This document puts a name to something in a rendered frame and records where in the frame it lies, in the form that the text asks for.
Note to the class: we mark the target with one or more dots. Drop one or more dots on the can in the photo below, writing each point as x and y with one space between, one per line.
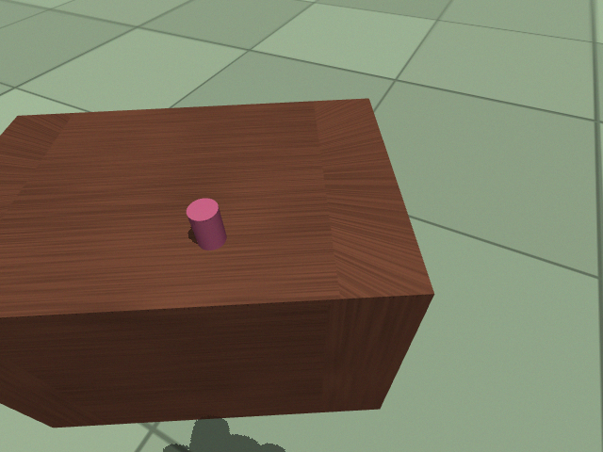
206 223

